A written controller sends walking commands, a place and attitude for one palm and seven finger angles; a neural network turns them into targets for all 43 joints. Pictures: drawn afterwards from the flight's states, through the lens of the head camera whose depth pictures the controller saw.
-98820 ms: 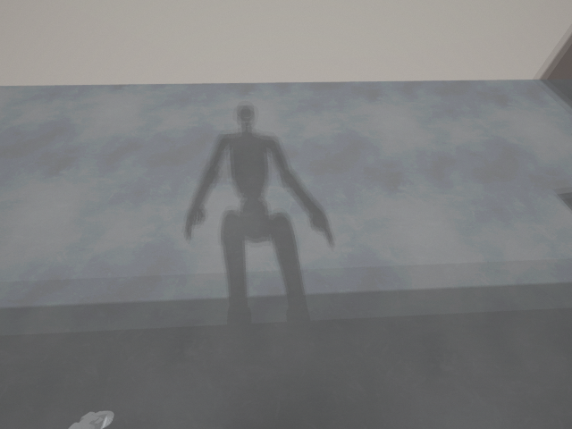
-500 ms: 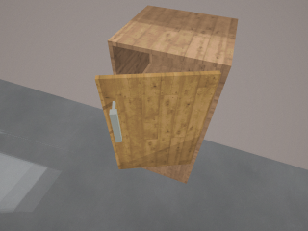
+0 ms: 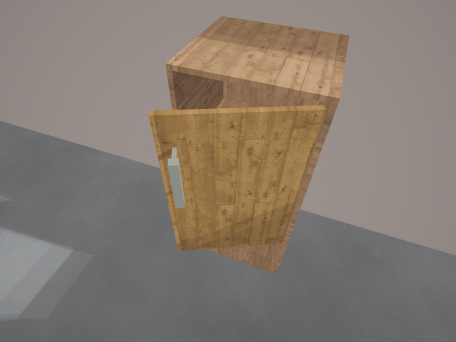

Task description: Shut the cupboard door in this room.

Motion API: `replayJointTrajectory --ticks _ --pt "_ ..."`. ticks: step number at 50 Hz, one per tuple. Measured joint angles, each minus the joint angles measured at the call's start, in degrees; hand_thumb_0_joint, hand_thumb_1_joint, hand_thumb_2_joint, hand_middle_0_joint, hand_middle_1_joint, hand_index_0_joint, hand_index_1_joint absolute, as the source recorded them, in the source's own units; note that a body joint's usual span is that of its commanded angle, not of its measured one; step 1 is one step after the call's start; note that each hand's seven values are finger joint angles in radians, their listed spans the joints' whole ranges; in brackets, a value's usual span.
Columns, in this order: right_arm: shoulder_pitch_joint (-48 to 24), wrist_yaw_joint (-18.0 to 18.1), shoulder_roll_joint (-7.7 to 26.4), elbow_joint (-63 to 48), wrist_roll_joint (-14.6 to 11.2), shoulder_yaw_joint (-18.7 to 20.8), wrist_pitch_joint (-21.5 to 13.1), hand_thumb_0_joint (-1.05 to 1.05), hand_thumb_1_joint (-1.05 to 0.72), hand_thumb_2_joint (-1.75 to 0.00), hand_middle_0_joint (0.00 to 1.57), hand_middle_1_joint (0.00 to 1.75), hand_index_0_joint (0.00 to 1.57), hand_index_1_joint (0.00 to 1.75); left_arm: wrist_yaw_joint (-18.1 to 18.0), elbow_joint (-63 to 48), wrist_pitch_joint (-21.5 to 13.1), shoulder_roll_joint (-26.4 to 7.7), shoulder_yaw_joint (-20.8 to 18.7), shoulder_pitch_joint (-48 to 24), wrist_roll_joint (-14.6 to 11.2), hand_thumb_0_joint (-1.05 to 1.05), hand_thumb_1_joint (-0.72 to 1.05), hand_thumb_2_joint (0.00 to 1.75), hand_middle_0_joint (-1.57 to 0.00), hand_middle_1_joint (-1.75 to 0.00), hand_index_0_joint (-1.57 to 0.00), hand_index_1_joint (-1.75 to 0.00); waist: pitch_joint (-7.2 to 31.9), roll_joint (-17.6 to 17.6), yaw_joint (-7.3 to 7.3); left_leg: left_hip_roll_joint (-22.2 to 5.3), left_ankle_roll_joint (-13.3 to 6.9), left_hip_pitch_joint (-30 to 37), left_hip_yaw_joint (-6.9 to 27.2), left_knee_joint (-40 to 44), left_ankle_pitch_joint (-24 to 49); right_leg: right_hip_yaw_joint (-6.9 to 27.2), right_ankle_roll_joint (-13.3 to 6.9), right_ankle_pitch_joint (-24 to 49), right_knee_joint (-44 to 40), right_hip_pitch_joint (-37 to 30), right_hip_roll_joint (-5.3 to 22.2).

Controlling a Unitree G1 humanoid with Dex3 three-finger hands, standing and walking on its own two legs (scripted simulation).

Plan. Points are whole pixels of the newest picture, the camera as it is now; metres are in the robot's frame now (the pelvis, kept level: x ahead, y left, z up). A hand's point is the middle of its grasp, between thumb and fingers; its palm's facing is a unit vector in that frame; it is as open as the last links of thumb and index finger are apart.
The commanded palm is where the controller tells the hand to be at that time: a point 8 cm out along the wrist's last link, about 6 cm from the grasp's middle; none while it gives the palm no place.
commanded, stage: shuffle to correct the standing spot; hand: left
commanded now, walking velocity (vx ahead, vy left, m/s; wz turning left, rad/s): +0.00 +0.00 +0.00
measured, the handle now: (177, 178) +0.49 +0.16 -0.03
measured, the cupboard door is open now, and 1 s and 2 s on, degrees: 25 25 25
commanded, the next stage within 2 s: come to a stop and stand still in 1.00 s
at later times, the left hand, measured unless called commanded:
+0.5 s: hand out of the picture -0.03 +0.14 -0.18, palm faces +0.14 -0.97 -0.17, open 7.4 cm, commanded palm none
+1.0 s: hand out of the picture +0.07 +0.11 -0.19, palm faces +0.15 -0.98 -0.15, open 7.4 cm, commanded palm none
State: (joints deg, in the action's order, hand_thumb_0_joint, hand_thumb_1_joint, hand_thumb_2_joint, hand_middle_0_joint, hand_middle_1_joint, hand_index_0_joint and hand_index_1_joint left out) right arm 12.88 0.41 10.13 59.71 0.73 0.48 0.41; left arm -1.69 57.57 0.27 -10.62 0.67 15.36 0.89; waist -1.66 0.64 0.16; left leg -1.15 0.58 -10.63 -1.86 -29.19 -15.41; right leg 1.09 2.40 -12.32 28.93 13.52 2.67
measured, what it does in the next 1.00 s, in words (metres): walks ahead: left foot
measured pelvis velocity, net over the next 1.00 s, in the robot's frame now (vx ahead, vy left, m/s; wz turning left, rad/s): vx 0.10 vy -0.05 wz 0.11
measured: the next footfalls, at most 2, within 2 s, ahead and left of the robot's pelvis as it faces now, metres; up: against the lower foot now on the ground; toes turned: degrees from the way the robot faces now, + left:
left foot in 0.90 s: +0.13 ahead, +0.05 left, +0.00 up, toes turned +17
right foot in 1.26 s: +0.19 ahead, -0.27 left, +0.00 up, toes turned +2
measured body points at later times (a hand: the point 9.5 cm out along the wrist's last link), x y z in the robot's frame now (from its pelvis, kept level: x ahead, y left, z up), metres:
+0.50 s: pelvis +0.04 -0.02 -0.01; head +0.05 -0.01 +0.44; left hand -0.03 +0.19 -0.17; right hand +0.04 -0.25 -0.16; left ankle +0.01 +0.12 -0.73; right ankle +0.04 -0.15 -0.74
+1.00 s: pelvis +0.10 -0.05 -0.01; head +0.12 -0.02 +0.44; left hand +0.06 +0.17 -0.18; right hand +0.20 -0.27 -0.15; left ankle +0.09 +0.04 -0.74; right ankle +0.05 -0.16 -0.68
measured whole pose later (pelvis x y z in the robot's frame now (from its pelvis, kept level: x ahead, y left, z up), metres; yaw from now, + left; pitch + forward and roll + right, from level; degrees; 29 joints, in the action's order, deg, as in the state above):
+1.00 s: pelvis +0.10 -0.05 -0.01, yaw +7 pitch -2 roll +0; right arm 8.5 2.9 8.1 57.9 1.7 1.9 -0.6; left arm -1.0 58.6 4.0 -8.9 -2.6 17.5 1.9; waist -5.5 2.7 0.1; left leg -3.1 -3.1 -16.0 -10.2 -37.3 -19.8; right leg -3.0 0.7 -29.6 59.0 20.1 0.4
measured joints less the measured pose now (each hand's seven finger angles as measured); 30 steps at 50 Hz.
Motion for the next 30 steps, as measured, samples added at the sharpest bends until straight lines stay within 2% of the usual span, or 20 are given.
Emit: replayJointTrajectory --ticks 6,11,19,22,24,25,27,30 --pt "1.7 -0.2 -0.7 1.8 0.1 0.2 0.4 0.01 -0.90 -0.90 0.20 0.30 0.20 0.30 0.1 1.8 0.2 0.3 -0.2 1.6 0.2 0.00 0.91 0.90 -0.20 -0.30 -0.20 -0.30 -0.5 0.4 -0.39 0.4 -0.4 -0.6 0.2 0.8 0.9 -0.2 0.3 1.1 -1.3 0.1 0.4" --pt "4.2 -0.1 -1.6 3.1 0.5 0.7 1.2 0.01 -0.90 -0.90 0.20 0.30 0.20 0.30 0.4 3.2 0.5 0.3 -0.8 3.9 0.8 0.00 0.91 0.90 -0.20 -0.30 -0.20 -0.30 0.1 0.5 -0.64 0.5 -0.5 -1.0 1.2 0.7 0.6 -1.5 -0.3 -2.3 -0.1 0.5 0.6" --pt "6.6 0.5 -2.1 3.7 0.5 1.6 1.5 0.01 -0.90 -0.90 0.21 0.30 0.20 0.30 0.8 3.8 0.6 0.7 -1.8 7.1 0.9 0.00 0.91 0.90 -0.20 -0.30 -0.20 -0.30 0.1 -0.5 -0.43 -0.4 0.5 -1.6 3.7 -1.5 -1.7 -4.0 -1.1 -2.5 1.2 0.0 0.0" --pt "6.4 0.9 -1.7 3.3 0.6 1.5 1.5 0.01 -0.90 -0.90 0.20 0.30 0.20 0.30 0.7 3.5 0.4 1.5 -2.0 7.8 0.7 0.00 0.91 0.90 -0.20 -0.30 -0.20 -0.30 0.3 -1.1 -0.17 -1.1 -0.4 -3.0 4.5 -4.0 -3.6 -5.2 -1.7 -4.0 2.0 0.2 -0.6" --pt "6.0 1.1 -1.5 3.1 0.5 1.5 1.3 0.01 -0.90 -0.90 0.20 0.30 0.20 0.30 0.6 3.4 0.5 2.0 -2.1 8.0 0.6 0.00 0.91 0.90 -0.20 -0.30 -0.20 -0.30 0.3 -1.2 -0.27 -1.9 -1.3 -3.9 3.6 -5.9 -4.6 -6.3 -1.9 -5.0 2.7 0.1 -0.7" --pt "5.8 1.1 -1.4 3.0 0.5 1.5 1.2 0.01 -0.90 -0.90 0.20 0.30 0.20 0.30 0.6 3.5 0.6 2.2 -2.1 8.0 0.6 0.00 0.91 0.90 -0.20 -0.30 -0.20 -0.30 0.3 -0.9 -0.31 -2.1 -0.9 -3.9 3.3 -6.1 -5.2 -6.7 -2.0 -5.7 3.2 0.0 -0.6" --pt "5.1 1.2 -1.5 3.0 0.6 1.5 0.6 0.01 -0.90 -0.90 0.20 0.30 0.20 0.30 0.6 3.8 0.9 2.6 -2.1 7.6 0.5 0.00 0.91 0.90 -0.20 -0.30 -0.20 -0.30 0.2 0.1 -0.09 -1.8 1.3 -3.3 3.3 -5.9 -5.3 -6.8 -1.8 -7.0 4.6 0.1 0.0" --pt "4.2 1.5 -1.9 2.8 0.9 1.5 -0.3 0.01 -0.90 -0.90 0.20 0.30 0.20 0.30 1.0 4.0 1.3 2.9 -2.0 7.0 0.6 0.00 0.91 0.90 -0.20 -0.30 -0.20 -0.30 0.3 1.0 0.25 -1.6 1.8 -2.2 2.8 -5.5 -6.1 -6.9 -1.8 -8.3 6.9 0.4 0.4"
